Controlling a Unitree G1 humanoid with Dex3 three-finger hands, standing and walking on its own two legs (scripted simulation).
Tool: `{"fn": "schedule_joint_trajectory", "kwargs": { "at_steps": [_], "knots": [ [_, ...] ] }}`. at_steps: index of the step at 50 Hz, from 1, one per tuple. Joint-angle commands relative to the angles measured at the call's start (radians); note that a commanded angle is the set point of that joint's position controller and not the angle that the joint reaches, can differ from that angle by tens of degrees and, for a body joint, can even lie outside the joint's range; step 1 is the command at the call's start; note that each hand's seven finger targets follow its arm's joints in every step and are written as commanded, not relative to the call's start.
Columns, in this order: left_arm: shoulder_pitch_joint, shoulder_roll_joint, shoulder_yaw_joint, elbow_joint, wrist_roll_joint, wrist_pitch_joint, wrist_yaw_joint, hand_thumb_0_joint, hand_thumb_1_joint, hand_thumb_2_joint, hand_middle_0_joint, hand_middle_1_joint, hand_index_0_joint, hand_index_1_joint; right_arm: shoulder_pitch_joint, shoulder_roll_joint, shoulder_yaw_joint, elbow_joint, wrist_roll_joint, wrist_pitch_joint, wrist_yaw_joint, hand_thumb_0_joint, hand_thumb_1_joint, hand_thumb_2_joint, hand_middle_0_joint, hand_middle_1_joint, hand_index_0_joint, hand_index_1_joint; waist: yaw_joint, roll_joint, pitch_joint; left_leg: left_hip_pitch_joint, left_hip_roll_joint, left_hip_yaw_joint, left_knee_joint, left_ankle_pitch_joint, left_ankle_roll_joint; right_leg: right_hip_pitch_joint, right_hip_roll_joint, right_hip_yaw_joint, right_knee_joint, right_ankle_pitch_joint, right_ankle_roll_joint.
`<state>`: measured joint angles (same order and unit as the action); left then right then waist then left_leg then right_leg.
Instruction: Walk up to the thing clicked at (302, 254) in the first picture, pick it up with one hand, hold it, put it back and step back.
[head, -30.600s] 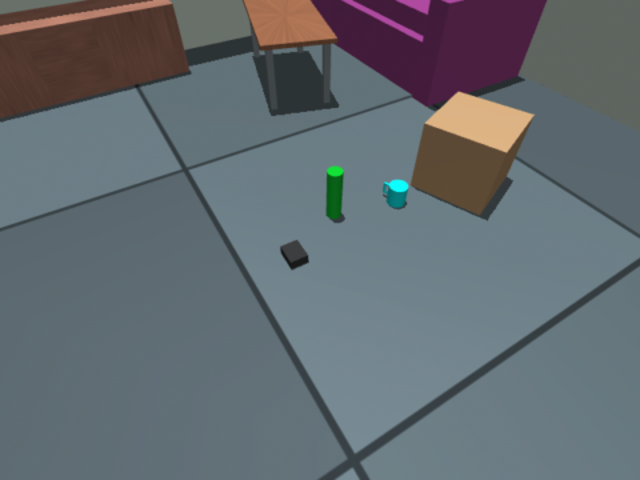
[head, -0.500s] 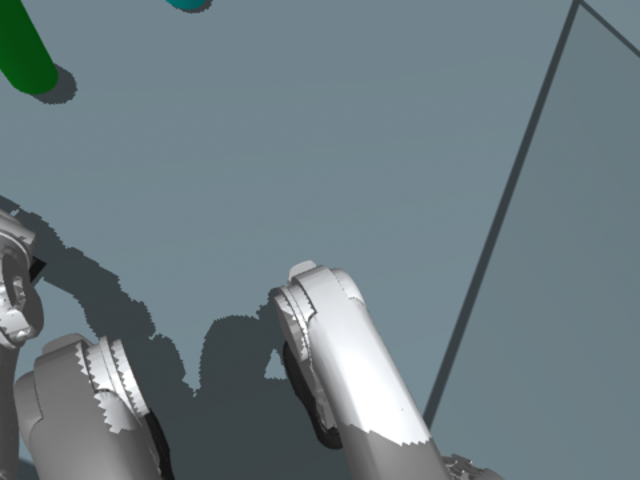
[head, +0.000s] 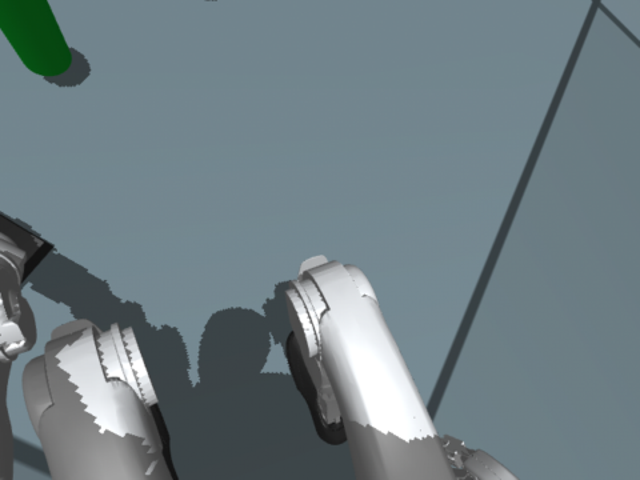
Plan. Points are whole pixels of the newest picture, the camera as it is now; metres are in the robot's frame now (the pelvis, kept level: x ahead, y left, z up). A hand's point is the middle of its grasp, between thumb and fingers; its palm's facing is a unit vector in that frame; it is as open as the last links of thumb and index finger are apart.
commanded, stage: rest palm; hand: left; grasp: from above
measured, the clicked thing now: out of the picture +0.44 +0.32 -0.30
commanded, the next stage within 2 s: close in 1.04 s
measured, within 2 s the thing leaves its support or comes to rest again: neither
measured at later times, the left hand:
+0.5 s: hand out of the picture +0.44 +0.30 -0.26, palm faces -0.28 -0.33 -0.90, open 13.7 cm
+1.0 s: hand out of the picture +0.43 +0.31 -0.28, palm faces -0.28 -0.34 -0.90, open 13.3 cm
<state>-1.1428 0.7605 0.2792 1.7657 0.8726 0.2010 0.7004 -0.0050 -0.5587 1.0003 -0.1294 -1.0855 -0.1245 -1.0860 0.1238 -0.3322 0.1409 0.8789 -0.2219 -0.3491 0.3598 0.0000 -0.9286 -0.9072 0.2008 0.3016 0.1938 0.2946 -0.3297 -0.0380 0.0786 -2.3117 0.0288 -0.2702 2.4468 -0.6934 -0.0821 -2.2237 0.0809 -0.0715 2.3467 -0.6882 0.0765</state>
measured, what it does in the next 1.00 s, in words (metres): stands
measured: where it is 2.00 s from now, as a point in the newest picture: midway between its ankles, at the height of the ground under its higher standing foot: (245, 438)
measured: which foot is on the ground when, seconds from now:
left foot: down 0.00-1.00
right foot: down 0.00-1.00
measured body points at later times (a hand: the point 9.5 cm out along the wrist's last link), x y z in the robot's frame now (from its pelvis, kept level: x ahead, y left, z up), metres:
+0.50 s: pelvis +0.00 +0.01 +0.00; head +0.29 +0.10 +0.32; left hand +0.45 +0.31 -0.21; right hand -0.02 -0.24 -0.06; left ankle +0.07 +0.15 -0.29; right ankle +0.10 -0.13 -0.29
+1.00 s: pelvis -0.01 +0.02 -0.01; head +0.29 +0.12 +0.31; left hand +0.45 +0.32 -0.23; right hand +0.01 -0.23 -0.05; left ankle +0.07 +0.15 -0.29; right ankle +0.10 -0.13 -0.29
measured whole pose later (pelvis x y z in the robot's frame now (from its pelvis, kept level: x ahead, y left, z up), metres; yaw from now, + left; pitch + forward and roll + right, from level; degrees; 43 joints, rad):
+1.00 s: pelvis -0.01 +0.02 -0.01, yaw -4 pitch +25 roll -16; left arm -1.16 0.94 0.25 1.86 0.82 0.17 0.80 0.00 -0.46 0.97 -0.18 -1.10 -0.18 -1.09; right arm 0.09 -0.38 0.30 0.77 -0.26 -0.44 0.41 0.00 -0.93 -0.91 0.20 0.30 0.19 0.29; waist -0.41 -0.15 0.27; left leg -2.29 0.02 -0.34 2.53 -0.72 -0.05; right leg -2.13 0.09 -0.13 2.34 -0.69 0.10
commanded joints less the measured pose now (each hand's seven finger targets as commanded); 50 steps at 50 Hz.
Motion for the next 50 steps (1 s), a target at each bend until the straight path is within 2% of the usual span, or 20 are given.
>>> {"fn": "schedule_joint_trajectory", "kwargs": {
  "at_steps": [1,2,7,9,11,14,16,19,20,22,26,29,36,37,39,41,42,44,46,50],
  "knots": [
    [-0.195,0.184,-0.033,0.000,0.025,0.025,0.025,0.000,-0.555,0.965,-0.105,-1.073,-0.104,-1.070,0.270,-0.281,-0.050,0.022,0.007,0.000,0.003,0.000,-0.916,-0.908,0.199,0.300,0.199,0.300,-0.048,0.326,-0.616,0.431,0.016,0.164,-0.216,0.198,0.095,0.385,0.020,-0.153,-0.251,0.269,-0.091],
    [-0.175,0.214,-0.001,0.029,0.024,0.026,0.034,0.000,-0.551,0.957,-0.104,-1.080,-0.106,-1.075,0.288,-0.295,-0.056,0.041,0.009,0.001,0.001,0.000,-0.915,-0.908,0.199,0.300,0.199,0.300,-0.043,0.307,-0.602,0.416,0.016,0.159,-0.218,0.181,0.097,0.382,0.020,-0.157,-0.258,0.254,-0.089],
    [-0.269,0.199,-0.058,0.003,0.015,-0.007,0.041,0.000,-0.518,0.921,-0.106,-1.100,-0.121,-1.081,0.274,-0.294,-0.025,0.004,-0.002,-0.015,-0.003,0.000,-0.916,-0.908,0.199,0.300,0.199,0.300,-0.103,0.299,-0.575,0.435,0.015,0.147,-0.207,0.172,0.097,0.375,0.020,-0.164,-0.251,0.256,-0.085],
    [-0.277,0.228,-0.048,0.007,0.019,-0.026,0.060,0.000,-0.527,0.941,-0.106,-1.090,-0.115,-1.078,0.277,-0.313,-0.023,-0.005,-0.003,-0.021,-0.005,0.000,-0.917,-0.909,0.198,0.300,0.199,0.300,-0.100,0.295,-0.595,0.432,0.018,0.141,-0.199,0.182,0.096,0.410,0.022,-0.166,-0.249,0.267,-0.082],
    [-0.279,0.222,-0.066,0.013,0.021,-0.035,0.069,0.000,-0.528,0.928,-0.107,-1.093,-0.117,-1.079,0.263,-0.297,-0.007,-0.009,-0.013,-0.028,-0.001,0.000,-0.920,-0.910,0.198,0.301,0.199,0.301,-0.109,0.341,-0.572,0.469,0.018,0.143,-0.200,0.170,0.088,0.388,0.019,-0.171,-0.244,0.253,-0.086],
    [-0.296,0.252,-0.055,0.008,0.021,-0.046,0.100,0.000,-0.516,0.913,-0.107,-1.093,-0.122,-1.074,0.247,-0.308,0.004,-0.011,-0.020,-0.041,0.003,0.000,-0.921,-0.910,0.198,0.300,0.199,0.300,-0.116,0.377,-0.549,0.488,0.021,0.136,-0.193,0.144,0.084,0.367,0.014,-0.181,-0.244,0.224,-0.088],
    [-0.299,0.299,-0.018,-0.009,0.016,-0.054,0.128,0.000,-0.539,0.951,-0.112,-1.075,-0.114,-1.070,0.237,-0.327,0.006,-0.013,-0.022,-0.043,0.004,0.000,-0.923,-0.912,0.198,0.301,0.199,0.301,-0.108,0.413,-0.558,0.511,0.026,0.133,-0.193,0.152,0.077,0.390,0.015,-0.183,-0.243,0.239,-0.090],
    [-0.281,0.312,-0.012,0.017,0.023,-0.051,0.149,0.000,-0.516,0.993,-0.127,-1.097,-0.127,-1.094,0.227,-0.321,0.025,-0.016,-0.034,-0.048,0.020,0.000,-0.923,-0.912,0.198,0.301,0.199,0.301,-0.113,0.430,-0.526,0.507,0.029,0.132,-0.182,0.154,0.075,0.386,0.006,-0.197,-0.227,0.241,-0.090],
    [-0.268,0.311,0.006,0.023,0.008,-0.049,0.154,0.000,-0.517,1.023,-0.132,-1.109,-0.128,-1.109,0.229,-0.329,0.026,-0.022,-0.035,-0.044,0.022,0.000,-0.924,-0.913,0.198,0.301,0.199,0.301,-0.117,0.425,-0.550,0.518,0.032,0.131,-0.188,0.167,0.076,0.413,0.013,-0.194,-0.234,0.258,-0.091],
    [-0.259,0.315,0.001,0.041,-0.001,-0.044,0.153,0.000,-0.496,1.065,-0.154,-1.111,-0.144,-1.118,0.219,-0.336,0.033,-0.019,-0.035,-0.046,0.025,0.000,-0.923,-0.913,0.198,0.301,0.199,0.301,-0.125,0.419,-0.542,0.506,0.035,0.125,-0.174,0.184,0.076,0.411,0.011,-0.201,-0.229,0.279,-0.086],
    [-0.247,0.316,-0.022,0.045,-0.008,-0.036,0.143,0.000,-0.493,1.022,-0.139,-1.116,-0.139,-1.113,0.213,-0.352,0.048,-0.034,-0.041,-0.060,0.039,0.000,-0.923,-0.912,0.199,0.300,0.199,0.300,-0.138,0.418,-0.507,0.516,0.036,0.108,-0.172,0.212,0.070,0.408,0.009,-0.220,-0.206,0.305,-0.081],
    [-0.232,0.334,-0.007,0.045,-0.009,-0.036,0.154,0.000,-0.491,1.009,-0.140,-1.115,-0.142,-1.110,0.225,-0.362,0.052,-0.043,-0.037,-0.059,0.044,0.000,-0.924,-0.912,0.198,0.301,0.199,0.301,-0.140,0.412,-0.513,0.512,0.039,0.103,-0.170,0.226,0.074,0.442,0.015,-0.215,-0.220,0.327,-0.079],
    [-0.250,0.334,-0.030,0.026,-0.032,-0.031,0.154,0.000,-0.469,0.982,-0.147,-1.112,-0.153,-1.102,0.212,-0.376,0.068,-0.057,-0.040,-0.076,0.052,0.000,-0.923,-0.912,0.198,0.301,0.199,0.301,-0.161,0.419,-0.470,0.520,0.042,0.088,-0.163,0.210,0.070,0.427,0.012,-0.230,-0.201,0.318,-0.076],
    [-0.257,0.335,-0.026,0.020,-0.047,-0.033,0.157,0.000,-0.483,0.989,-0.140,-1.113,-0.144,-1.106,0.206,-0.381,0.067,-0.060,-0.035,-0.078,0.052,0.000,-0.922,-0.912,0.199,0.301,0.199,0.301,-0.158,0.417,-0.458,0.524,0.045,0.079,-0.162,0.202,0.069,0.420,0.010,-0.234,-0.194,0.309,-0.076],
    [-0.246,0.358,-0.027,0.020,-0.028,-0.034,0.154,0.000,-0.487,0.962,-0.136,-1.107,-0.143,-1.096,0.207,-0.384,0.069,-0.061,-0.034,-0.081,0.050,0.000,-0.924,-0.913,0.198,0.301,0.199,0.301,-0.161,0.412,-0.464,0.505,0.045,0.089,-0.156,0.182,0.074,0.430,0.017,-0.226,-0.217,0.299,-0.076],
    [-0.236,0.358,-0.018,0.025,-0.031,-0.032,0.157,0.000,-0.449,0.961,-0.159,-1.103,-0.168,-1.090,0.208,-0.384,0.067,-0.066,-0.027,-0.081,0.051,0.000,-0.922,-0.912,0.198,0.300,0.199,0.300,-0.154,0.414,-0.457,0.499,0.046,0.082,-0.170,0.171,0.072,0.427,0.015,-0.232,-0.216,0.285,-0.080],
    [-0.248,0.350,-0.039,0.012,-0.035,-0.030,0.150,0.000,-0.458,0.975,-0.164,-1.091,-0.167,-1.085,0.192,-0.374,0.074,-0.069,-0.032,-0.082,0.054,0.000,-0.923,-0.913,0.199,0.301,0.199,0.301,-0.158,0.422,-0.438,0.497,0.044,0.083,-0.165,0.168,0.070,0.411,0.008,-0.232,-0.205,0.283,-0.077],
    [-0.243,0.338,-0.041,0.015,-0.038,-0.031,0.147,0.000,-0.462,0.997,-0.157,-1.111,-0.160,-1.106,0.193,-0.390,0.070,-0.083,-0.029,-0.084,0.049,0.000,-0.921,-0.912,0.198,0.300,0.199,0.300,-0.168,0.407,-0.466,0.513,0.048,0.075,-0.163,0.182,0.069,0.433,0.017,-0.232,-0.214,0.300,-0.075],
    [-0.256,0.330,-0.061,-0.001,-0.048,-0.030,0.144,0.000,-0.442,0.951,-0.170,-1.087,-0.176,-1.077,0.185,-0.387,0.078,-0.077,-0.034,-0.088,0.053,0.000,-0.923,-0.913,0.198,0.301,0.199,0.301,-0.172,0.414,-0.437,0.514,0.048,0.074,-0.158,0.183,0.067,0.418,0.009,-0.239,-0.203,0.303,-0.072],
    [-0.244,0.338,-0.062,0.010,-0.042,-0.028,0.143,0.000,-0.418,0.953,-0.196,-1.064,-0.197,-1.059,0.198,-0.396,0.076,-0.081,-0.029,-0.089,0.052,0.000,-0.922,-0.913,0.198,0.301,0.199,0.301,-0.174,0.406,-0.433,0.521,0.049,0.067,-0.163,0.189,0.068,0.427,0.013,-0.241,-0.208,0.309,-0.072]
  ]
}}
